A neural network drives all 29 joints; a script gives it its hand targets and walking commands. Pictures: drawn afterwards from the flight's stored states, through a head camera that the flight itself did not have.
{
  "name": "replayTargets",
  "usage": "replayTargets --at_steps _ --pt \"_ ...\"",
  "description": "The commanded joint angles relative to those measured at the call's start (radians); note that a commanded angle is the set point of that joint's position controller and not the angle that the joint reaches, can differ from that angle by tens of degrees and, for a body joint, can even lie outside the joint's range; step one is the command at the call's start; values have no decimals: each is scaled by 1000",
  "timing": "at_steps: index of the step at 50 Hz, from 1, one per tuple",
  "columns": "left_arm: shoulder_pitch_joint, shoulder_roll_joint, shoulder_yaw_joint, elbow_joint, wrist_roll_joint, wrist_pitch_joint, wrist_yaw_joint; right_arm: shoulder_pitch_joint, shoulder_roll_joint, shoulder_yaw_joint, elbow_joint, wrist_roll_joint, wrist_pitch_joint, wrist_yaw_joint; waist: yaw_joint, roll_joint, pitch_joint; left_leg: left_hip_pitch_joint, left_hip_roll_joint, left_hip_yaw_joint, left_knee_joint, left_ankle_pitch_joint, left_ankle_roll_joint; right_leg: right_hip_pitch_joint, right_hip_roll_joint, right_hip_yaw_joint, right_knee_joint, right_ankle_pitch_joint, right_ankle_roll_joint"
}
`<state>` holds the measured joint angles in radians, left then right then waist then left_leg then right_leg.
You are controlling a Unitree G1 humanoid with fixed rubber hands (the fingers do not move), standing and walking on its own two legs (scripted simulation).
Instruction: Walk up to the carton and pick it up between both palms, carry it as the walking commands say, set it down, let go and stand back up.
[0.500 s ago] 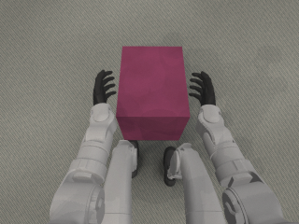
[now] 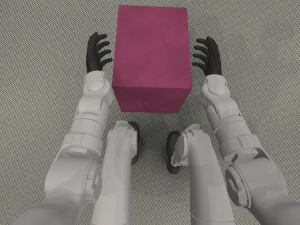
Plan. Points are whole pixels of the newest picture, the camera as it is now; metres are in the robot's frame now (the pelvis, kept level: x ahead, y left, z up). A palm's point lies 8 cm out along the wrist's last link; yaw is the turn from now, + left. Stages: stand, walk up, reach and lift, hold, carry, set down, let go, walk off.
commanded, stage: set down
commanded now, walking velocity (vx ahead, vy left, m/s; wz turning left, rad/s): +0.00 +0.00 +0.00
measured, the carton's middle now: (151, 64) +0.50 +0.03 -0.30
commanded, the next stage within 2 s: none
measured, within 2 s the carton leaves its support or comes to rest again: neither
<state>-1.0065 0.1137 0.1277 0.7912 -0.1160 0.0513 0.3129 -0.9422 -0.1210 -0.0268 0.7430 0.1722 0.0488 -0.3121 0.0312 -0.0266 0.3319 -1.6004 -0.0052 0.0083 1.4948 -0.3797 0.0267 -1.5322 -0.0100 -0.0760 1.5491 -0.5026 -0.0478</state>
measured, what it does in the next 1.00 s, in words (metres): lowers itself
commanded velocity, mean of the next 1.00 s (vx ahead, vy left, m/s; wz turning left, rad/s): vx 0.00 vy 0.00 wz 0.00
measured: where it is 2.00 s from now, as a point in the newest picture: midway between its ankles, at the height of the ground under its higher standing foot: (152, 155)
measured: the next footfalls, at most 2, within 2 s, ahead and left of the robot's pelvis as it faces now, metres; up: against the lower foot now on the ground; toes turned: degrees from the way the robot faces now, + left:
none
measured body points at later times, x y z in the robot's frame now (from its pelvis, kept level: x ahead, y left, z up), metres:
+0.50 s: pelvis -0.03 +0.00 -0.07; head +0.32 +0.03 +0.19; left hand +0.50 +0.17 -0.24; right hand +0.50 -0.12 -0.24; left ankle +0.14 +0.11 -0.54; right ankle +0.10 -0.10 -0.54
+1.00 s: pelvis -0.02 +0.01 -0.15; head +0.33 +0.04 +0.12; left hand +0.54 +0.18 -0.29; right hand +0.54 -0.11 -0.29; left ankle +0.14 +0.11 -0.54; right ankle +0.10 -0.10 -0.54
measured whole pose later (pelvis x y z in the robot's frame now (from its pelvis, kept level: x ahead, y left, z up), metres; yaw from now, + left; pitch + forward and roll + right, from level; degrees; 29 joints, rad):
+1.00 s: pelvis -0.02 +0.01 -0.15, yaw -1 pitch +25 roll -2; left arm -1.52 0.27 0.17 1.05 -0.09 0.21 0.16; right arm -1.42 -0.20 -0.35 0.92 -0.05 0.23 -0.09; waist 0.07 -0.03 0.52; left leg -2.00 -0.01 0.01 2.00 -0.44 0.03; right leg -1.92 0.00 -0.08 2.06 -0.58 -0.05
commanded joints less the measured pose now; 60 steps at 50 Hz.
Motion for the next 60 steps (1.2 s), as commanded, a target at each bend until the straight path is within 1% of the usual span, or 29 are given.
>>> replayTargets --at_steps 1,3,6,7,9,10,13,14,15,16,18,19,20,23,26,31,34,37,38,39,42,43,45,48,49,50,55,57,60 --pt "-597 -209 -267 -279 -80 -41 -102 -675 177 214 -223 32 -45 93 38 76 -1551 594 -114 1 8 224 -20 331 152 114 -88 211 20" --pt "-661 -213 -289 -170 -113 -18 -103 -689 174 185 -104 23 -23 101 -14 110 -1471 574 -111 -18 -3 118 -23 217 155 98 -69 120 12" --pt "-675 -266 -268 -131 -82 -2 -126 -744 263 183 -45 15 0 122 23 97 -1457 554 -107 -21 12 91 -22 179 155 88 -44 90 9" --pt "-771 -331 -319 -185 -132 -1 -132 -852 268 182 -145 29 -11 125 -28 96 -1559 580 -126 -18 36 117 -19 211 152 80 -35 110 8" --pt "-813 -320 -324 -271 -129 1 -122 -906 253 266 -281 65 -16 119 30 71 -1803 717 -127 7 93 271 -13 339 162 86 -15 204 14" --pt "-893 -309 -382 -339 -161 3 -115 -954 252 279 -313 91 -7 117 13 90 -1903 795 -122 -12 107 328 -6 357 164 82 24 261 7" --pt "-908 -261 -345 -331 -137 7 -111 -960 280 332 -306 114 8 117 58 52 -1915 767 -113 -15 131 384 -1 399 168 91 44 330 31" --pt "-964 -257 -377 -278 -142 12 -113 -956 266 274 -210 87 16 121 -11 77 -1756 694 -119 -10 133 293 7 295 165 86 34 249 21" --pt "-948 -276 -327 -194 -130 27 -130 -1036 245 260 -205 74 16 133 21 58 -1633 635 -110 -7 130 216 3 221 155 93 32 159 22" --pt "-940 -321 -326 -152 -110 25 -147 -981 272 204 -85 35 24 149 -4 105 -1522 565 -114 -15 129 156 -9 144 157 89 39 112 9" --pt "-1000 -341 -297 -133 -110 23 -177 -1111 311 215 -170 57 14 168 20 50 -1578 530 -116 6 159 153 -3 206 146 92 40 125 16" --pt "-1042 -387 -335 -131 -124 35 -178 -1108 325 196 -113 35 25 172 -17 98 -1605 575 -113 -16 156 149 -13 172 149 93 58 105 9" --pt "-1026 -400 -284 -86 -91 34 -187 -1081 373 197 -33 29 35 190 35 94 -1545 510 -108 3 172 145 -19 151 148 93 65 117 12" --pt "-1024 -505 -247 53 -30 51 -252 -1134 468 145 34 -44 45 242 4 92 -1395 372 -106 -12 209 77 -9 43 155 107 94 57 14" --pt "-1075 -597 -233 -14 -23 61 -292 -1293 575 180 -115 -21 52 293 55 30 -1542 389 -117 -1 255 139 -2 87 161 94 157 105 35" --pt "-1214 -650 -288 -148 -87 84 -317 -1326 615 172 -123 -37 86 329 -10 28 -1702 481 -123 -8 295 206 -11 120 155 66 232 157 27" --pt "-1104 -695 -239 1 -16 113 -341 -1323 623 166 -87 -24 98 352 54 110 -1552 412 -110 11 314 162 -4 13 155 92 238 103 15" --pt "-1201 -694 -255 -84 -56 107 -362 -1283 681 136 -39 -75 110 371 -28 39 -1600 369 -114 4 361 164 -13 47 150 67 263 127 29" --pt "-1228 -717 -265 -132 -69 110 -367 -1338 698 154 -129 -45 109 371 9 44 -1625 405 -119 14 361 181 -3 49 153 73 283 134 19" --pt "-1251 -720 -276 -104 -85 113 -374 -1383 663 141 -159 -54 99 371 -7 36 -1631 403 -118 -1 373 236 -4 44 151 75 287 182 20" --pt "-1270 -712 -257 -42 -80 124 -393 -1324 658 70 -41 -95 114 386 -38 94 -1404 285 -111 -6 371 74 -10 -77 147 80 290 43 13" --pt "-1225 -703 -221 5 -29 127 -407 -1232 701 26 77 -133 138 404 -22 67 -1281 222 -112 4 374 15 -5 -114 141 80 291 -6 14" --pt "-1170 -748 -187 61 -8 136 -430 -1264 708 15 39 -131 139 438 11 105 -1176 179 -110 6 390 17 -1 -212 144 81 305 -26 8" --pt "-1098 -697 -120 132 31 152 -461 -1159 749 -20 137 -193 176 473 16 28 -1105 113 -102 11 405 -14 6 -200 136 68 321 -39 23" --pt "-1072 -740 -109 188 56 171 -480 -1131 716 -47 182 -217 185 482 -35 69 -1019 29 -101 29 424 -75 -2 -230 139 75 305 -90 12" --pt "-1084 -693 -82 201 81 184 -491 -1174 686 -75 146 -223 193 486 -4 71 -943 -5 -92 17 422 -126 1 -255 132 94 322 -142 6" --pt "-1005 -623 -12 291 130 224 -531 -1062 615 -158 276 -296 248 531 -53 64 -700 -101 -89 -8 441 -220 11 -397 135 76 339 -248 -7" --pt "-950 -594 43 316 179 244 -542 -1059 628 -156 265 -302 262 541 2 49 -624 -122 -85 5 449 -252 25 -387 132 107 335 -292 -12" --pt "-917 -603 45 360 176 266 -557 -970 629 -184 363 -329 289 557 -62 68 -605 -85 -93 -26 448 -290 25 -400 130 73 373 -289 -14"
